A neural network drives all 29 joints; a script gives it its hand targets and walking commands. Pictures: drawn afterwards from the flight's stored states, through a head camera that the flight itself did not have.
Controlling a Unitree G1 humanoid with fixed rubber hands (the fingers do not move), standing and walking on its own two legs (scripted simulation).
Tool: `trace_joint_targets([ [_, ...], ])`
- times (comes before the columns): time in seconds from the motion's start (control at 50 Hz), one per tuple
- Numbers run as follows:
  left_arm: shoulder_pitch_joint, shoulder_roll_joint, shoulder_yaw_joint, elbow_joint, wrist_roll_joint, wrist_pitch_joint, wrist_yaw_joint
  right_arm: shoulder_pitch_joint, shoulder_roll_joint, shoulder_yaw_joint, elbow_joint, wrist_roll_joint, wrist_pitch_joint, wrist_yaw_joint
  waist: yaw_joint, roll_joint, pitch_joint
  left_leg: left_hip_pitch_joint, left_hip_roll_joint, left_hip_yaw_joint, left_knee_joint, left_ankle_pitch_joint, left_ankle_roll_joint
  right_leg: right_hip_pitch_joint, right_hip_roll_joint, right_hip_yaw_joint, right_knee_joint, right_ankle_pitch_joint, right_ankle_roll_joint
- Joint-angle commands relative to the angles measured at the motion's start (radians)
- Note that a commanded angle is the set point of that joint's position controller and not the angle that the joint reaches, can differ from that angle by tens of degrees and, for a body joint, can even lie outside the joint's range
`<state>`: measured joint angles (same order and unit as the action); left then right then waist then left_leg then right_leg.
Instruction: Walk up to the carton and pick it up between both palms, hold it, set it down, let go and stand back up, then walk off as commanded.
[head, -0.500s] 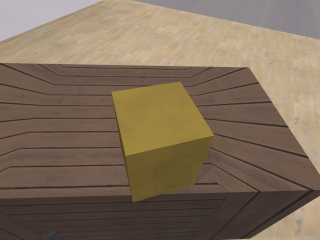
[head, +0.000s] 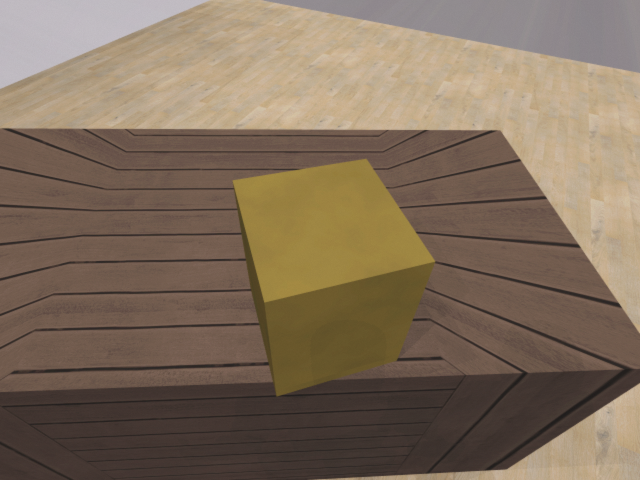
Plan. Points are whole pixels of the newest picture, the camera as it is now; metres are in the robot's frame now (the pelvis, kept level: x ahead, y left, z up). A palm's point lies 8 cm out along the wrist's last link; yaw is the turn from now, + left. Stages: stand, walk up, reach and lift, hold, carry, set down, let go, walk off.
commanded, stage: stand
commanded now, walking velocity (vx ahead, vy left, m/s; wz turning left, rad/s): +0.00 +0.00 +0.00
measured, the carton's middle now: (321, 277) +0.39 +0.01 +0.01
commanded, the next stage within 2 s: walk off in 0.62 s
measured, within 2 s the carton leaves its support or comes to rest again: neither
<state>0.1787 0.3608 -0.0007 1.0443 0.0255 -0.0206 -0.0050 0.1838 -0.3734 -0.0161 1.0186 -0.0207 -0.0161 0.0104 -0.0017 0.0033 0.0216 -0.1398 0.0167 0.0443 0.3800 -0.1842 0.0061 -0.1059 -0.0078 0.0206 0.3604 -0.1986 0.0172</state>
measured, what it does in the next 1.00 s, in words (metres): stands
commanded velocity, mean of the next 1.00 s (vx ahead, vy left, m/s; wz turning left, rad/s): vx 0.00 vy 0.00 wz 0.00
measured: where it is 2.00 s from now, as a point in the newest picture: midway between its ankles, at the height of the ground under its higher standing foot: outside the picture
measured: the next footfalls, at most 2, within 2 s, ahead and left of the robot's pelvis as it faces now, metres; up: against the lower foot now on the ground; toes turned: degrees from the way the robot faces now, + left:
right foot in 1.16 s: -0.07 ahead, -0.17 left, +0.00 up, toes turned +2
left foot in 1.70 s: -0.17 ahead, +0.12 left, +0.00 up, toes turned +1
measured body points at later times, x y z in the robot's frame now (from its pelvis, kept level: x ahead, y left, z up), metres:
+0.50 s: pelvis +0.00 +0.00 +0.00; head -0.01 +0.00 +0.45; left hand +0.06 +0.30 -0.13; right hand +0.08 -0.31 -0.12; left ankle +0.02 +0.11 -0.75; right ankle +0.00 -0.13 -0.75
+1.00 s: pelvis -0.04 -0.01 -0.01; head +0.02 -0.01 +0.43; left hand +0.07 +0.32 -0.13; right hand +0.07 -0.34 -0.12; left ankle +0.02 +0.12 -0.75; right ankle -0.01 -0.13 -0.73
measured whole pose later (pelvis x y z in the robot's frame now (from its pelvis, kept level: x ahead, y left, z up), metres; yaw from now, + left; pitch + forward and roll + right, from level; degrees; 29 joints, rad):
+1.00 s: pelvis -0.04 -0.01 -0.01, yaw +0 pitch -2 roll +0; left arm 0.12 0.41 0.06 0.93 0.02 0.03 0.00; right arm 0.11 -0.42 -0.05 0.90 -0.02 0.02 0.01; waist -0.01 0.00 0.17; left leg -0.29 0.03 0.03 0.54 -0.20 0.00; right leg -0.33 0.03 0.05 0.71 -0.34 -0.03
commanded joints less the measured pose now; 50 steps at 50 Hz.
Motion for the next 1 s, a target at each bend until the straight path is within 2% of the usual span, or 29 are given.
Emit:
trace_joint_targets([
  [0.0, -0.04, 0.183, 0.036, -0.051, -0.001, -0.018, 0.011, -0.051, -0.193, -0.044, -0.057, 0.002, -0.019, -0.012, 0.001, 0.005, -0.007, 0.003, 0.115, -0.128, -0.093, 0.011, 0.035, -0.044, -0.09, 0.082, -0.066, 0.042, -0.04],
  [0.2, -0.034, 0.194, 0.034, -0.025, -0.004, -0.016, 0.012, -0.069, -0.198, -0.042, -0.031, 0.006, -0.014, -0.013, 0.0, 0.009, -0.007, 0.012, 0.114, -0.13, -0.098, 0.003, 0.032, -0.052, -0.097, 0.088, -0.076, 0.04, -0.041],
  [0.78, -0.057, 0.202, 0.032, 0.0, -0.009, -0.015, 0.017, -0.096, -0.193, -0.041, 0.012, 0.01, -0.011, -0.016, 0.0, -0.008, -0.024, 0.042, 0.115, -0.114, -0.092, 0.082, 0.023, -0.036, -0.106, 0.09, -0.088, 0.102, -0.039],
  [0.8, -0.036, 0.243, 0.092, -0.078, -0.015, 0.007, 0.02, -0.087, -0.258, -0.075, -0.07, 0.006, 0.009, -0.014, 0.0, -0.029, 0.101, -0.075, 0.097, -0.117, 0.059, 0.403, 0.03, -0.131, -0.092, 0.104, 0.047, 0.4, -0.09],
  [0.84, -0.009, 0.237, 0.095, -0.111, -0.018, 0.022, 0.026, -0.047, -0.259, -0.083, -0.08, 0.016, 0.016, -0.016, -0.011, 0.001, 0.034, -0.042, 0.108, -0.1, 0.09, 0.438, 0.067, -0.12, -0.08, 0.086, 0.124, 0.403, -0.101],
  [0.88, 0.022, 0.235, 0.099, -0.138, -0.015, 0.029, 0.025, 0.0, -0.257, -0.086, -0.122, 0.011, 0.022, -0.017, -0.011, 0.019, -0.07, -0.01, 0.14, -0.13, 0.117, 0.532, 0.109, -0.094, -0.04, 0.07, 0.236, 0.394, -0.112],
  [0.9, 0.037, 0.228, 0.101, -0.15, -0.012, 0.037, 0.023, -0.006, -0.272, -0.092, -0.145, 0.008, 0.027, -0.017, -0.012, 0.057, -0.101, -0.037, 0.179, -0.162, 0.09, 0.497, 0.142, -0.084, -0.001, 0.045, 0.31, 0.267, -0.099],
  [0.92, 0.049, 0.221, 0.104, -0.156, -0.008, 0.047, 0.02, -0.026, -0.292, -0.099, -0.171, 0.005, 0.031, -0.019, -0.012, 0.113, -0.111, -0.085, 0.238, -0.207, 0.051, 0.466, 0.188, -0.083, 0.04, 0.021, 0.414, 0.063, -0.083],
  [0.94, 0.054, 0.206, 0.106, -0.161, -0.004, 0.057, 0.015, -0.047, -0.307, -0.103, -0.189, -0.001, 0.034, -0.018, -0.012, 0.18, -0.098, -0.128, 0.308, -0.27, 0.001, 0.441, 0.241, -0.118, 0.075, 0.004, 0.51, -0.219, -0.064],
  [0.96, 0.051, 0.208, 0.107, -0.17, -0.001, 0.065, 0.01, -0.05, -0.325, -0.109, -0.204, -0.007, 0.038, -0.018, -0.02, 0.209, -0.083, -0.178, 0.363, -0.326, -0.041, 0.388, 0.285, -0.144, 0.073, 0.013, 0.624, -0.319, -0.056],
  [0.98, 0.056, 0.218, 0.109, -0.182, -0.001, 0.071, 0.007, -0.068, -0.333, -0.11, -0.227, -0.01, 0.039, -0.02, -0.012, 0.212, -0.07, -0.223, 0.39, -0.348, -0.051, 0.348, 0.301, -0.152, 0.059, 0.04, 0.689, -0.348, -0.057],
])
